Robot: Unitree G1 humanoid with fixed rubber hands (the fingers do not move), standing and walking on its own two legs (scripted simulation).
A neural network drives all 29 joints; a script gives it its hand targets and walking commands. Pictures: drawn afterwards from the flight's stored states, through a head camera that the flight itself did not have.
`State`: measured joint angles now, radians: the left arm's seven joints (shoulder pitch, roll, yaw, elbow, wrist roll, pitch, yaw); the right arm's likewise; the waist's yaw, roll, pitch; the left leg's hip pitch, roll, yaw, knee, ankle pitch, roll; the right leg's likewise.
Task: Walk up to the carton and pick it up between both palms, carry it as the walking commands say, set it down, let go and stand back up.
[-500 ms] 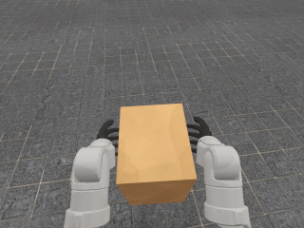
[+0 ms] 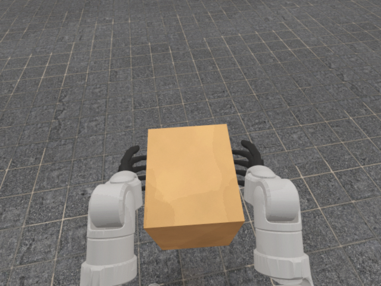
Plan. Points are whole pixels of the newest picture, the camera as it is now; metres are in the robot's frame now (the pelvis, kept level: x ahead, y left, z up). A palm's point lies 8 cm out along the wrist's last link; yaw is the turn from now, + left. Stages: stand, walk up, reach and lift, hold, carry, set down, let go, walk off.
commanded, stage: carry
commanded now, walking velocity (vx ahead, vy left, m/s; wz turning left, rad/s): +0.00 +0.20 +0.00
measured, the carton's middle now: (191, 192) +0.32 +0.00 +0.00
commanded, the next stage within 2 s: none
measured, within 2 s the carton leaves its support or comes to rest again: neither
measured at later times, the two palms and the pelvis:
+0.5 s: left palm (68, 206) +0.25 +0.21 +0.10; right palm (211, 204) +0.25 -0.03 +0.09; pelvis -0.06 +0.09 +0.01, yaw +0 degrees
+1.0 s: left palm out of the picture +0.17 +0.35 +0.10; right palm (126, 241) +0.19 +0.11 +0.09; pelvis -0.13 +0.21 +0.00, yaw +0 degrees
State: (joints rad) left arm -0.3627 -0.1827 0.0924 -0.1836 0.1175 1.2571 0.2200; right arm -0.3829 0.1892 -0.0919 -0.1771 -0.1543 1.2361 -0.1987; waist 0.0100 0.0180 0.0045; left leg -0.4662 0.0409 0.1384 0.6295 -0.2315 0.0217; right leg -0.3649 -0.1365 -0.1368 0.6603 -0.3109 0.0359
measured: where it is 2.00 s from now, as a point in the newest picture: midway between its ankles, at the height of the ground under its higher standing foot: outside the picture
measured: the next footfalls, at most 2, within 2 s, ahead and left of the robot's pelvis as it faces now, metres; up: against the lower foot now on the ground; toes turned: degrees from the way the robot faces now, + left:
left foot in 0.16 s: +0.07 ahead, +0.18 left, +0.00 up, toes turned +8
right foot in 0.42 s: -0.01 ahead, -0.02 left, +0.00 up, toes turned -10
